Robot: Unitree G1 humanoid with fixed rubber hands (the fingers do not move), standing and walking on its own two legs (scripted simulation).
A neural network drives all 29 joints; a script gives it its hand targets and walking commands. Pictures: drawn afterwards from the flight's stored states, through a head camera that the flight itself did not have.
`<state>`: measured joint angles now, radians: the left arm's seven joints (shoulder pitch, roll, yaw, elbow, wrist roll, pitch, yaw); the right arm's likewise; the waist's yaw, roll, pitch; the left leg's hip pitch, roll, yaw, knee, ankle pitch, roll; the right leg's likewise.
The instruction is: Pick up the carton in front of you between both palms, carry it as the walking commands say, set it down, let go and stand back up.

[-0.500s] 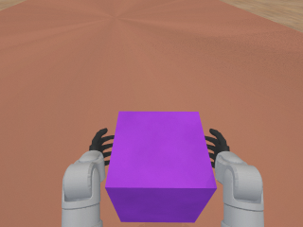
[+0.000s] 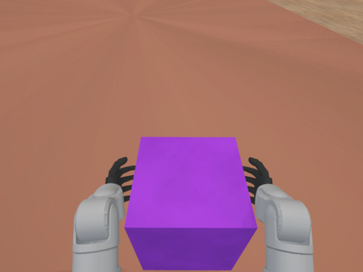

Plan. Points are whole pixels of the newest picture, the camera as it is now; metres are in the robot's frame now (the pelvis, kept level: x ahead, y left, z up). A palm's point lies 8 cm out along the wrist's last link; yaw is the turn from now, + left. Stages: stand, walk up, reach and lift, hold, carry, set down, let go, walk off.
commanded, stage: carry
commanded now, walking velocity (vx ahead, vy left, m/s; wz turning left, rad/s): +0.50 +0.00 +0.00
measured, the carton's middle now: (187, 205) +0.28 +0.00 +0.02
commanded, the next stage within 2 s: none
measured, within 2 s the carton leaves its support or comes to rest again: neither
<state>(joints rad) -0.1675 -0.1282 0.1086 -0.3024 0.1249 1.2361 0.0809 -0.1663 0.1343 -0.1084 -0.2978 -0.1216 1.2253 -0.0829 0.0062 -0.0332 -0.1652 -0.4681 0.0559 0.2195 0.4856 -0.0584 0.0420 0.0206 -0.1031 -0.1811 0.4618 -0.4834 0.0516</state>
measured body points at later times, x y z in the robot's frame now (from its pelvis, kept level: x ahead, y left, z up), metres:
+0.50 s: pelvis +0.33 -0.02 -0.01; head +0.31 -0.02 +0.44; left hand +0.60 +0.14 +0.10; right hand +0.61 -0.16 +0.09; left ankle +0.12 +0.09 -0.70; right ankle +0.45 -0.10 -0.73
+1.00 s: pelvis +0.67 +0.02 +0.00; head +0.65 +0.03 +0.45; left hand +0.94 +0.17 +0.08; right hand +0.94 -0.13 +0.08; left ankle +0.79 +0.11 -0.72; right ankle +0.46 -0.10 -0.71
